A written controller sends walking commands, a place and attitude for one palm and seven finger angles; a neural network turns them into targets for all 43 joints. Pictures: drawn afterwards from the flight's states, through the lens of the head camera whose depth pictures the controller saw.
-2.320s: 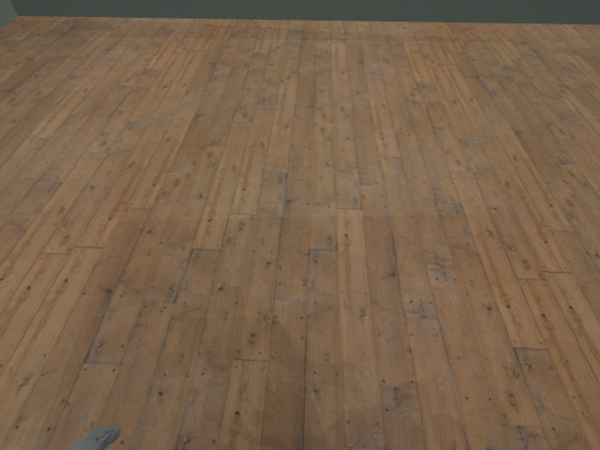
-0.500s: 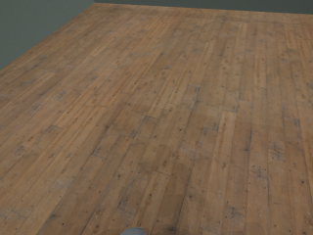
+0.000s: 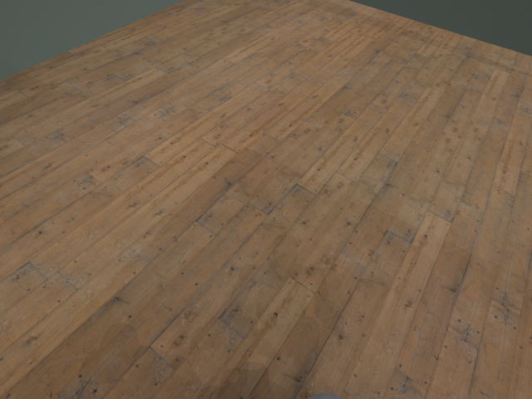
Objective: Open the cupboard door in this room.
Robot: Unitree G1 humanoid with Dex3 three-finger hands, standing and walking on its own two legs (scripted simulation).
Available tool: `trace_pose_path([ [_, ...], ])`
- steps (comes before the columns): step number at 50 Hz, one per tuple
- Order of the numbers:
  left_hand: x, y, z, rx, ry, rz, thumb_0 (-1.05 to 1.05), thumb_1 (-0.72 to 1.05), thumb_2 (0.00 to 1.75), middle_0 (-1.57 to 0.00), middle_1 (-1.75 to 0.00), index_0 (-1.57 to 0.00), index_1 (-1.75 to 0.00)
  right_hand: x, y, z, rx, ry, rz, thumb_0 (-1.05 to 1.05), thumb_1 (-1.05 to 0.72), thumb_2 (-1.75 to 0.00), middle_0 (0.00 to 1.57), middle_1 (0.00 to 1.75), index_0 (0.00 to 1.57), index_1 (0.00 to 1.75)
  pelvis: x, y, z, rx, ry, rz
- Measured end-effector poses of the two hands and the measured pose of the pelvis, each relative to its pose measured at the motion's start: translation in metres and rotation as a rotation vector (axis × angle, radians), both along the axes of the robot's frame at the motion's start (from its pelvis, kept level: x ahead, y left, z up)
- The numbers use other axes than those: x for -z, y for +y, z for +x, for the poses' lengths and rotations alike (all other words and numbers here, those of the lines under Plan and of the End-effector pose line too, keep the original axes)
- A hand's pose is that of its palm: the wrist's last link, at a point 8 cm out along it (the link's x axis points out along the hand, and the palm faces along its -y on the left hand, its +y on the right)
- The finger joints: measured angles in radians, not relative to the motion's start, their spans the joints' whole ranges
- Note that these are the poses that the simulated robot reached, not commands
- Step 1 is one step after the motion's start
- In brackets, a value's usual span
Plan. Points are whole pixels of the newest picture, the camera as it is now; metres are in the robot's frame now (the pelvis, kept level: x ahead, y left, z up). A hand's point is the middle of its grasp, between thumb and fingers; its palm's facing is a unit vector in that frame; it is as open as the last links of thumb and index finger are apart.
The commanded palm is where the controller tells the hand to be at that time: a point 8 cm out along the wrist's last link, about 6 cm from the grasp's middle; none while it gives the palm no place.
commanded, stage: turn or walk to find it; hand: left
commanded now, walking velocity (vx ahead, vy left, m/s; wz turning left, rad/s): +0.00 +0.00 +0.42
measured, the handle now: out of the picture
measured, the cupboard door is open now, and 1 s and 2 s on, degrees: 0 0 0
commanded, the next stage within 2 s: stand and wait in 1.10 s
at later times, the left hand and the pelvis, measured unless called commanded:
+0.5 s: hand out of the picture +0.02 +0.15 -0.14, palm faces +0.23 -0.94 -0.27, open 7.4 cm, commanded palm none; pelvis -0.03 -0.06 +0.00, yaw +12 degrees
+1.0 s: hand out of the picture -0.14 +0.19 -0.18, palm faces +0.48 -0.85 -0.22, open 7.4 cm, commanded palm none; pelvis -0.07 -0.01 +0.00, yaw +25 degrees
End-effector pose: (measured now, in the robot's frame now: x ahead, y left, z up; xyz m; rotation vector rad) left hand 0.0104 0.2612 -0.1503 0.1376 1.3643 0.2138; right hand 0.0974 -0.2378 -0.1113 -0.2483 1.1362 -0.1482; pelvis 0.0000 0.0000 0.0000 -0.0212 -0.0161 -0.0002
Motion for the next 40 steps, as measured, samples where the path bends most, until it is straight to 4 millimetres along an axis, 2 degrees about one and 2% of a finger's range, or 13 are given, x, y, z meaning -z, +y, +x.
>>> trace_pose_path([
  [4,-0.01,0.004,0.014,-0.012,-0.07,0.016,0.01,0.91,0.9,-0.2,-0.3,-0.19,-0.29,0.002,0.006,-0.008,-0.011,0.014,0.019,0.01,-0.9,-0.9,0.21,0.3,0.21,0.3,-0.003,0.002,-0.004,-0.029,0.001,0.001],
  [8,-0.018,0.0,0.027,-0.017,-0.129,0.033,0.01,0.91,0.9,-0.2,-0.3,-0.19,-0.29,0.009,0.003,-0.024,-0.011,0.049,0.036,0.01,-0.9,-0.9,0.21,0.3,0.21,0.3,-0.003,-0.003,-0.009,-0.062,0.005,0.008],
  [13,-0.028,-0.017,0.04,-0.015,-0.194,0.054,0.01,0.91,0.9,-0.2,-0.3,-0.19,-0.29,0.023,-0.014,-0.049,-0.005,0.11,0.055,0.01,-0.9,-0.9,0.21,0.3,0.21,0.3,0.0,-0.017,-0.017,-0.103,0.01,0.021],
  [17,-0.032,-0.037,0.039,-0.024,-0.242,0.081,0.0,0.91,0.9,-0.2,-0.3,-0.19,-0.29,0.041,-0.036,-0.064,-0.009,0.153,0.075,0.01,-0.9,-0.9,0.21,0.3,0.21,0.3,0.007,-0.035,-0.022,-0.134,0.016,0.04],
  [23,-0.043,-0.063,0.003,-0.083,-0.224,0.088,0.0,0.91,0.9,-0.2,-0.3,-0.2,-0.3,0.039,-0.06,-0.067,-0.048,0.2,0.075,0.01,-0.9,-0.9,0.2,0.3,0.2,0.3,-0.001,-0.052,-0.029,-0.196,-0.001,0.059],
  [30,-0.035,-0.076,-0.044,-0.183,-0.165,0.066,0.01,0.9,0.9,-0.2,-0.3,-0.2,-0.3,0.034,-0.068,-0.056,-0.124,0.231,0.043,0.01,-0.9,-0.9,0.2,0.3,0.2,0.3,-0.003,-0.058,-0.033,-0.275,-0.003,0.057],
  [35,-0.023,-0.074,-0.086,-0.263,-0.106,0.045,0.01,0.91,0.9,-0.2,-0.3,-0.2,-0.3,0.03,-0.051,-0.032,-0.208,0.22,0.016,0.01,-0.91,-0.9,0.2,0.3,0.2,0.3,-0.001,-0.051,-0.039,-0.322,0.005,0.05],
  [40,-0.004,-0.061,-0.136,-0.348,-0.034,0.016,0.01,0.91,0.9,-0.2,-0.3,-0.2,-0.3,0.023,-0.011,0.005,-0.312,0.13,-0.007,0.01,-0.91,-0.9,0.2,0.3,0.2,0.3,0.007,-0.034,-0.051,-0.371,0.011,0.026],
])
